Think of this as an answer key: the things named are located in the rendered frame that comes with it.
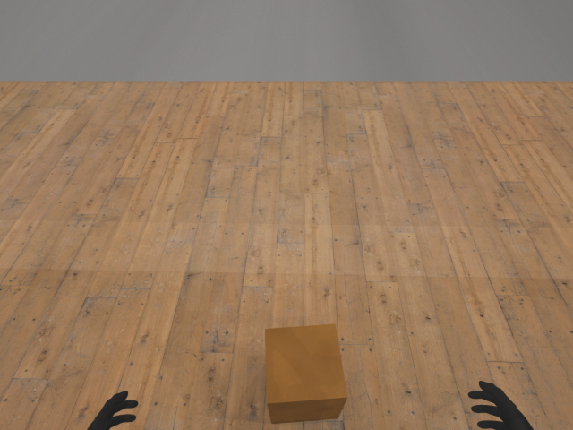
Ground robot right hand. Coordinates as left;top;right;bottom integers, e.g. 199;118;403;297
468;381;534;430

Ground carton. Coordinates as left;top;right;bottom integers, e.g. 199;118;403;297
265;324;347;424

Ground robot left hand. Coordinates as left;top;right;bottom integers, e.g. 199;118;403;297
87;391;138;430

